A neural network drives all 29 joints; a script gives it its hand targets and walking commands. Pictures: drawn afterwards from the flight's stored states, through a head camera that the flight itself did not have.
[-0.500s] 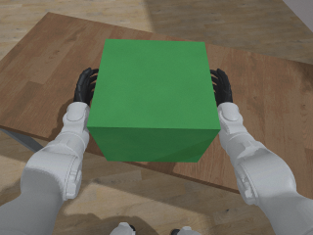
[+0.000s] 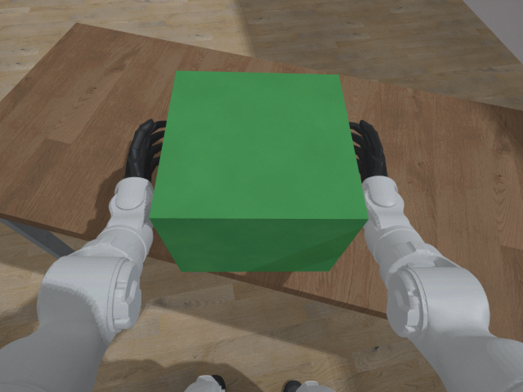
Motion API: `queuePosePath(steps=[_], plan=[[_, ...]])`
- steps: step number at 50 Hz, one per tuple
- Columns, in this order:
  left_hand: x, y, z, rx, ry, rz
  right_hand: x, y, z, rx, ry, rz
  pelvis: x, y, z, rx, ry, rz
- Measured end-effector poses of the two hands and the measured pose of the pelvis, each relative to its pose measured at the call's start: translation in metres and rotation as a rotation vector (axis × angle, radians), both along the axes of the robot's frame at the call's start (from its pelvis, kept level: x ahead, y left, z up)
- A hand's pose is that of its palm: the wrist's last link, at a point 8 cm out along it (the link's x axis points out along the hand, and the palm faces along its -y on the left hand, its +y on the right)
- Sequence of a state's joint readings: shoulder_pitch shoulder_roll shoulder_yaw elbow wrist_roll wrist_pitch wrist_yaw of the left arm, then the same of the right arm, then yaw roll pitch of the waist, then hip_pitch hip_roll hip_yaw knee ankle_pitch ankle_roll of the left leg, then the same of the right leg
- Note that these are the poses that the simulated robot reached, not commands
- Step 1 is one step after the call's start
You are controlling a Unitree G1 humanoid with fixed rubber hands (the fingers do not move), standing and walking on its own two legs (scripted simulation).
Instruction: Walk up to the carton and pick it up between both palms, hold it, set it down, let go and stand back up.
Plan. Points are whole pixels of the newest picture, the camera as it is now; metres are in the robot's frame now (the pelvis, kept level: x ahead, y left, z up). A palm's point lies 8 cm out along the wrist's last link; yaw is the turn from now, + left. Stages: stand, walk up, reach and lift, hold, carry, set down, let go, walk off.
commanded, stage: reach and lift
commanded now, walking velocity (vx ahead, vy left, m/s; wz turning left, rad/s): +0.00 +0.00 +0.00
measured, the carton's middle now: (257, 177) +0.45 +0.01 -0.01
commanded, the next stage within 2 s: none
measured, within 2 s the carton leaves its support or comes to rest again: leaves its support in 1.74 s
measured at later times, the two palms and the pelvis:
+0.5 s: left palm (144, 170) +0.43 +0.19 +0.04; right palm (373, 178) +0.42 -0.18 +0.04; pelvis +0.02 +0.01 +0.02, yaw -1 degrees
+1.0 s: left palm (143, 170) +0.43 +0.19 +0.04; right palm (373, 178) +0.42 -0.18 +0.04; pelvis +0.03 +0.00 +0.02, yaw +0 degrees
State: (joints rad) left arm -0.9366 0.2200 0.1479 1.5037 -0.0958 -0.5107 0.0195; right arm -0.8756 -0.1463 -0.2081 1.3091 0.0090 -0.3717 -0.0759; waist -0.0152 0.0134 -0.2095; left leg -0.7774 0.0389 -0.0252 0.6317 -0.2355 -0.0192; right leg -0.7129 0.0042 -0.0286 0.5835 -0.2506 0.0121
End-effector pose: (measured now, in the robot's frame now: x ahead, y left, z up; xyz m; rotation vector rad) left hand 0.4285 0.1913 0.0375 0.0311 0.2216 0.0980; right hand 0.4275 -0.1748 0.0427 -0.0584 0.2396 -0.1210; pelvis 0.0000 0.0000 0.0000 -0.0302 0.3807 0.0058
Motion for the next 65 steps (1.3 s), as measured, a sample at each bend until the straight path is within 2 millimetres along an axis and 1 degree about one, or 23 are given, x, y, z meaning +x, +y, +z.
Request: queuePosePath(steps=[9, 17, 22, 29, 43, 58, 65], plan=[[-0.001, -0.003, 0.002, -0.009, -0.024, -0.038, -0.013, -0.002, 0.001, -0.018, -0.040, -0.017, 0.009, 0.001, 0.011, 0.008, -0.042, 0.003], [0.001, -0.003, 0.001, -0.006, -0.018, -0.040, -0.013, -0.003, 0.000, -0.022, -0.041, -0.017, 0.017, 0.005, 0.017, 0.008, -0.069, -0.009], [0.003, -0.004, -0.002, 0.007, -0.014, -0.051, -0.011, -0.003, -0.004, -0.018, -0.044, -0.020, 0.022, 0.006, 0.019, 0.008, -0.062, -0.014], [0.003, -0.004, -0.001, 0.013, -0.017, -0.051, -0.011, -0.002, -0.005, -0.021, -0.051, -0.023, 0.027, 0.005, 0.020, 0.005, -0.063, -0.013], [0.003, -0.003, -0.002, 0.017, -0.022, -0.053, -0.012, -0.002, -0.004, -0.029, -0.053, -0.023, 0.025, 0.003, 0.023, 0.007, -0.079, -0.010], [0.003, -0.003, -0.002, 0.013, -0.026, -0.051, -0.012, -0.002, -0.004, -0.056, -0.056, -0.021, 0.028, 0.003, 0.023, 0.008, -0.066, -0.010], [-0.001, -0.003, 0.001, 0.030, -0.052, -0.046, -0.015, -0.002, -0.001, -0.064, -0.083, -0.024, 0.026, 0.003, 0.023, 0.002, -0.055, -0.013]])
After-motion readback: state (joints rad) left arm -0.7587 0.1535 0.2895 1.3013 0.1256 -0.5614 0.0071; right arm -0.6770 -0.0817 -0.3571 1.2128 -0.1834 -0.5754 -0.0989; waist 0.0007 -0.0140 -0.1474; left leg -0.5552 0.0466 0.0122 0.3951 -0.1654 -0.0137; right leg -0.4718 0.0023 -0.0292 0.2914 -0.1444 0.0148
